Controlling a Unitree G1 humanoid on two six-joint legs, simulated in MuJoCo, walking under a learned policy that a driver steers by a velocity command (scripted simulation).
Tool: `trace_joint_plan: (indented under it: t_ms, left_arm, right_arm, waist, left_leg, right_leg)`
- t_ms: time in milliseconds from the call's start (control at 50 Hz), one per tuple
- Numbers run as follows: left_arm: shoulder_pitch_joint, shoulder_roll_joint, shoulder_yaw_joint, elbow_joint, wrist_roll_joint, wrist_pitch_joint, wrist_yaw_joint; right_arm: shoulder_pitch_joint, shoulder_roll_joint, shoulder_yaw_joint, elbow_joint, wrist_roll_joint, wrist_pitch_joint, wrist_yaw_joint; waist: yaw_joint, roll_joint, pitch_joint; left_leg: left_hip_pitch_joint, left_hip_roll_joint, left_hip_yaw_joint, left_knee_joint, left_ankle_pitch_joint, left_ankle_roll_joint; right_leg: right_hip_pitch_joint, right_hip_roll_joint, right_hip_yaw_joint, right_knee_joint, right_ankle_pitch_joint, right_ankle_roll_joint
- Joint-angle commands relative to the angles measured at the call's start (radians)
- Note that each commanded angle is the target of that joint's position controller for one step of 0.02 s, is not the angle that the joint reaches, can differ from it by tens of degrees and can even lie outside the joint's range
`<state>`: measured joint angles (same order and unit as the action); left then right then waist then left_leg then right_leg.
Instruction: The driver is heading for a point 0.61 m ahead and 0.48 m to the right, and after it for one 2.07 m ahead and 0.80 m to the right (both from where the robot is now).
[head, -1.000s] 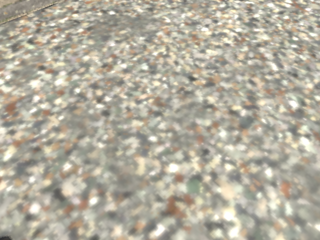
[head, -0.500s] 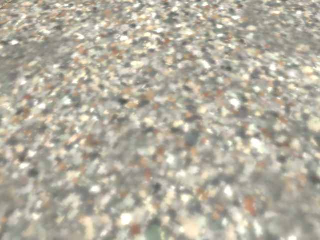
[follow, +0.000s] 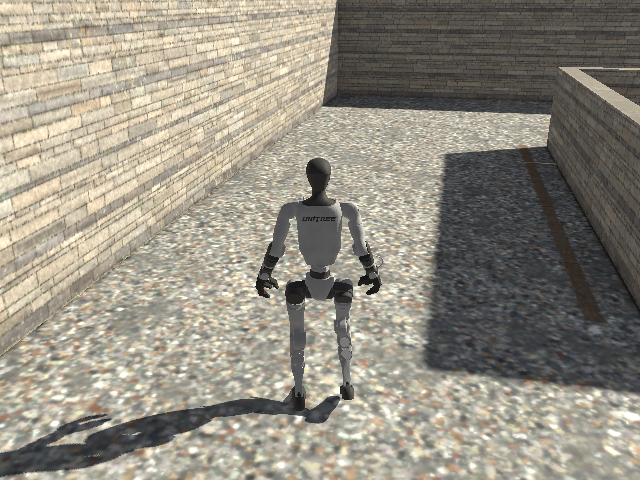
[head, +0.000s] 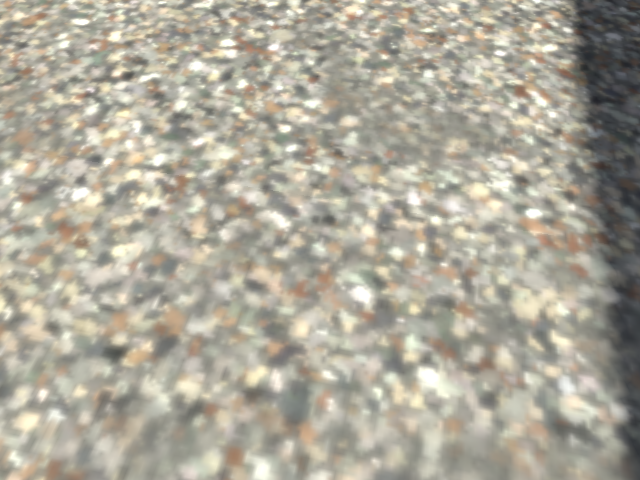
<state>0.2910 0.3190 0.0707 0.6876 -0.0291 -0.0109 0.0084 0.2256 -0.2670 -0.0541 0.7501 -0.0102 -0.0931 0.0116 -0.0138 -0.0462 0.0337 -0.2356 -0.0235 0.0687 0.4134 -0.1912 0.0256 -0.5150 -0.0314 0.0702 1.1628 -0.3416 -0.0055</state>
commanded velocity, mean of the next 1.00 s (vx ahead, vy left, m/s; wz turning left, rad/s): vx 0.50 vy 0.00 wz -0.37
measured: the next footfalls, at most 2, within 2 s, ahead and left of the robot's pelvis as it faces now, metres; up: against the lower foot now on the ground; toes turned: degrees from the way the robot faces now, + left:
right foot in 0.32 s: +0.32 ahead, -0.17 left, +0.00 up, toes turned -14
left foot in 0.86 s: +0.69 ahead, -0.06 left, +0.00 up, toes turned -17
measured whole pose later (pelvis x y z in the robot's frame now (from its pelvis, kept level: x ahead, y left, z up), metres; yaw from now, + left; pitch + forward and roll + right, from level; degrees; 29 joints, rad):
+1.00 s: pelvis +0.57 -0.11 -0.01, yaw -21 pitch +1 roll +1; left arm 0.33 0.30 0.05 0.81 -0.03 -0.05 0.01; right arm 0.17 -0.26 -0.04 0.77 -0.01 -0.09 0.03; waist 0.01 -0.03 0.04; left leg -0.33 -0.02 0.09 0.48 -0.17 0.05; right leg -0.40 0.00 0.08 1.17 -0.39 -0.03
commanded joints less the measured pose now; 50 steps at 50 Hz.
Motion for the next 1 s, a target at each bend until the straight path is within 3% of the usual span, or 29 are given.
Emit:
trace_joint_plan:
  t_ms: [20, 140, 200, 240, 280, 300, 320, 340, 360, 380, 400, 420, 440, 460, 520, 580, 640, 700, 760, 800, 820, 840, 860, 880, 900, 920, 940, 960, 1000]
  left_arm:
    - [-0.04, 0.04, 0.014, -0.098, 0.003, -0.004, -0.004]
    - [-0.176, 0.014, -0.002, -0.128, 0.006, -0.02, -0.036]
    - [-0.26, 0.009, -0.006, -0.158, 0.003, -0.022, -0.054]
    - [-0.282, 0.024, 0.001, -0.176, 0.004, -0.02, -0.064]
    - [-0.235, 0.062, 0.02, -0.177, 0.011, -0.013, -0.066]
    - [-0.14, 0.095, 0.04, -0.156, 0.012, -0.009, -0.063]
    - [0.031, 0.146, 0.072, -0.108, 0.009, -0.004, -0.052]
    - [0.173, 0.228, 0.099, -0.074, 0.0, 0.008, -0.03]
    - [0.11, 0.306, 0.096, -0.1, -0.003, -0.008, -0.031]
    - [0.126, 0.198, 0.067, -0.112, 0.003, -0.026, -0.037]
    - [0.095, 0.155, 0.051, -0.093, 0.012, -0.04, -0.04]
    - [0.036, 0.133, 0.042, -0.091, 0.011, -0.047, -0.04]
    - [-0.024, 0.105, 0.032, -0.095, 0.018, -0.05, -0.037]
    - [-0.058, 0.082, 0.021, -0.104, 0.032, -0.053, -0.034]
    - [-0.056, 0.09, 0.021, -0.075, 0.028, -0.069, -0.026]
    - [-0.02, 0.105, 0.022, -0.038, 0.027, -0.071, -0.011]
    - [0.02, 0.113, 0.02, -0.005, 0.023, -0.068, -0.005]
    - [0.078, 0.124, 0.023, 0.039, 0.016, -0.066, -0.005]
    - [0.113, 0.129, 0.027, 0.074, 0.013, -0.052, 0.0]
    - [0.111, 0.138, 0.031, 0.087, 0.013, -0.041, 0.005]
    - [0.098, 0.147, 0.033, 0.087, 0.014, -0.037, 0.007]
    - [0.079, 0.147, 0.031, 0.086, 0.018, -0.032, 0.008]
    - [0.081, 0.116, 0.015, 0.076, 0.027, -0.029, 0.008]
    - [0.204, 0.021, -0.013, 0.06, 0.023, -0.043, 0.001]
    - [0.208, 0.029, -0.018, 0.082, 0.014, -0.057, -0.002]
    - [0.114, 0.123, 0.008, 0.062, -0.013, -0.065, -0.007]
    - [0.033, 0.128, 0.009, 0.037, -0.019, -0.068, -0.006]
    - [-0.014, 0.114, 0.01, 0.028, -0.007, -0.065, -0.003]
    - [0.048, 0.081, 0.018, 0.059, 0.003, -0.038, 0.007]
  right_arm:
    - [0.0, -0.131, -0.036, -0.033, 0.007, -0.02, -0.005]
    - [0.015, -0.181, -0.048, 0.002, 0.011, -0.006, -0.012]
    - [0.059, -0.206, -0.055, 0.027, 0.022, 0.008, -0.015]
    - [0.07, -0.227, -0.061, 0.037, 0.034, 0.02, -0.015]
    - [0.066, -0.259, -0.072, 0.037, 0.045, 0.033, -0.021]
    - [0.059, -0.27, -0.075, 0.034, 0.049, 0.041, -0.025]
    - [0.05, -0.252, -0.067, 0.028, 0.049, 0.045, -0.029]
    - [0.083, -0.181, -0.039, 0.01, 0.011, 0.041, -0.03]
    - [0.159, -0.07, 0.002, -0.049, -0.01, 0.013, -0.015]
    - [0.041, -0.173, -0.017, -0.047, 0.031, -0.016, -0.002]
    - [-0.02, -0.196, -0.024, -0.067, 0.06, -0.032, 0.004]
    - [-0.027, -0.18, -0.018, -0.057, 0.046, -0.038, -0.002]
    - [-0.023, -0.179, -0.022, -0.045, 0.023, -0.036, -0.007]
    - [0.005, -0.179, -0.024, -0.034, 0.019, -0.025, -0.004]
    - [0.022, -0.142, -0.019, -0.02, 0.009, 0.005, -0.003]
    - [-0.077, -0.113, -0.009, -0.048, 0.004, 0.012, -0.004]
    - [-0.173, -0.088, 0.001, -0.067, 0.011, 0.002, 0.007]
    - [-0.256, -0.085, 0.006, -0.092, 0.021, -0.006, 0.021]
    - [-0.29, -0.1, 0.003, -0.114, 0.02, -0.014, 0.038]
    - [-0.256, -0.114, -0.001, -0.11, 0.018, -0.016, 0.044]
    - [-0.207, -0.13, -0.009, -0.099, 0.016, -0.017, 0.042]
    - [-0.095, -0.158, -0.026, -0.069, 0.015, -0.017, 0.035]
    - [0.061, -0.204, -0.043, -0.037, 0.006, -0.017, 0.026]
    - [0.186, -0.294, -0.068, -0.022, -0.013, -0.015, 0.019]
    - [0.228, -0.221, -0.051, -0.001, 0.008, -0.009, 0.024]
    - [0.169, -0.171, -0.034, -0.007, 0.019, -0.005, 0.018]
    - [0.099, -0.148, -0.027, -0.017, 0.014, 0.0, 0.011]
    - [0.033, -0.124, -0.018, -0.016, 0.002, -0.001, 0.011]
    - [-0.036, -0.091, -0.009, -0.017, -0.016, -0.016, 0.013]
  waist:
    - [-0.009, 0.145, -0.006]
    - [-0.047, 0.111, 0.018]
    - [-0.071, 0.104, 0.045]
    - [-0.06, 0.11, 0.051]
    - [-0.011, 0.14, 0.0]
    - [0.049, 0.143, -0.057]
    - [0.14, 0.116, -0.143]
    - [0.175, -0.038, -0.232]
    - [0.048, -0.239, -0.351]
    - [0.135, -0.091, -0.37]
    - [0.126, -0.063, -0.224]
    - [0.083, 0.014, -0.151]
    - [0.047, 0.018, -0.107]
    - [0.015, -0.005, -0.097]
    - [-0.006, 0.001, -0.074]
    - [0.023, 0.005, -0.022]
    - [0.065, -0.003, 0.002]
    - [0.099, -0.002, 0.038]
    - [0.098, -0.009, 0.048]
    - [0.072, -0.027, 0.028]
    - [0.042, -0.042, -0.005]
    - [-0.022, -0.038, -0.081]
    - [-0.092, -0.013, -0.211]
    - [-0.079, 0.195, -0.387]
    - [-0.1, 0.306, -0.462]
    - [-0.111, 0.208, -0.293]
    - [-0.088, 0.141, -0.173]
    - [-0.057, 0.1, -0.067]
    - [0.009, 0.136, -0.035]
  left_leg:
    - [0.136, 0.288, -0.234, -0.251, 0.105, 0.162]
    - [0.176, 0.263, -0.016, -0.268, 0.26, 0.138]
    - [0.228, 0.282, 0.04, -0.26, 0.28, 0.12]
    - [0.285, 0.301, 0.068, -0.22, 0.392, 0.105]
    - [0.326, 0.303, 0.107, -0.085, 0.725, 0.085]
    - [0.315, 0.291, 0.129, 0.06, 0.855, 0.072]
    - [0.211, 0.258, 0.156, 0.276, 0.833, 0.041]
    - [-0.063, 0.205, 0.153, 0.6, 0.36, -0.003]
    - [-0.445, 0.004, 0.005, 0.899, -0.419, -0.047]
    - [-0.539, 0.04, -0.152, 0.966, -0.378, -0.031]
    - [-0.586, 0.081, -0.136, 0.925, -0.274, -0.012]
    - [-0.538, 0.126, -0.133, 0.846, -0.19, -0.008]
    - [-0.476, 0.156, -0.132, 0.772, -0.138, -0.017]
    - [-0.412, 0.175, -0.139, 0.745, -0.101, -0.023]
    - [-0.369, 0.174, -0.114, 0.657, -0.038, -0.063]
    - [-0.421, 0.166, -0.106, 0.479, 0.135, -0.087]
    - [-0.376, 0.129, -0.088, 0.274, 0.315, -0.081]
    - [-0.375, 0.105, -0.086, 0.168, 0.357, -0.062]
    - [-0.428, 0.093, -0.097, 0.104, 0.266, -0.02]
    - [-0.382, 0.075, -0.084, 0.085, 0.18, 0.01]
    - [-0.3, 0.047, -0.059, 0.082, 0.135, 0.029]
    - [-0.137, 0.012, -0.024, 0.062, 0.147, 0.057]
    - [0.149, 0.086, -0.089, 0.104, 0.203, 0.105]
    - [0.576, 0.345, -0.5, 0.093, 0.073, 0.254]
    - [0.665, 0.434, -0.791, -0.061, -0.09, 0.297]
    - [0.542, 0.413, -0.684, -0.1, -0.215, 0.243]
    - [0.389, 0.381, -0.545, -0.127, -0.203, 0.204]
    - [0.23, 0.341, -0.433, -0.163, -0.041, 0.188]
    - [0.082, 0.288, -0.255, -0.187, 0.316, 0.165]
  right_leg:
    - [-0.189, -0.08, 0.037, -0.062, 0.062, 0.01]
    - [-0.159, -0.073, -0.028, -0.367, 0.338, 0.007]
    - [-0.133, -0.057, -0.072, -0.476, 0.353, -0.015]
    - [-0.114, -0.038, -0.098, -0.521, 0.288, -0.043]
    - [-0.003, 0.024, -0.151, -0.536, 0.183, -0.085]
    - [0.125, 0.065, -0.175, -0.557, 0.157, -0.114]
    - [0.376, 0.103, -0.172, -0.614, 0.217, -0.154]
    - [0.682, -0.048, 0.075, -0.624, 0.22, -0.217]
    - [0.917, -0.279, 0.666, -0.767, -0.041, -0.402]
    - [0.902, -0.3, 0.709, -0.868, -0.108, -0.376]
    - [0.785, -0.274, 0.557, -0.88, -0.014, -0.332]
    - [0.644, -0.231, 0.438, -0.877, 0.105, -0.298]
    - [0.529, -0.196, 0.348, -0.886, 0.225, -0.277]
    - [0.454, -0.171, 0.297, -0.911, 0.302, -0.269]
    - [0.355, -0.15, 0.199, -0.967, 0.442, -0.282]
    - [0.346, -0.117, 0.116, -0.992, 0.472, -0.256]
    - [0.347, -0.09, 0.063, -0.999, 0.399, -0.216]
    - [0.402, -0.127, 0.084, -0.995, 0.339, -0.215]
    - [0.539, -0.185, 0.113, -0.93, 0.416, -0.204]
    - [0.594, -0.202, 0.119, -0.876, 0.535, -0.182]
    - [0.603, -0.192, 0.111, -0.817, 0.691, -0.169]
    - [0.587, -0.153, 0.079, -0.685, 0.855, -0.149]
    - [0.453, -0.103, 0.054, -0.47, 0.779, -0.119]
    - [0.059, 0.048, 0.001, -0.074, 0.367, -0.04]
    - [-0.111, 0.121, 0.087, 0.11, -0.225, -0.026]
    - [-0.209, 0.061, 0.122, 0.181, -0.192, -0.033]
    - [-0.217, 0.004, 0.077, 0.152, -0.104, -0.037]
    - [-0.186, -0.024, 0.057, 0.082, -0.044, -0.028]
    - [-0.046, -0.053, 0.059, 0.005, 0.003, -0.006]
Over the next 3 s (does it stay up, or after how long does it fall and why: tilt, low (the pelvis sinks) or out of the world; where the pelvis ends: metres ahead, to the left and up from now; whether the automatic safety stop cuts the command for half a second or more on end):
stays up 0.80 -0.19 0.00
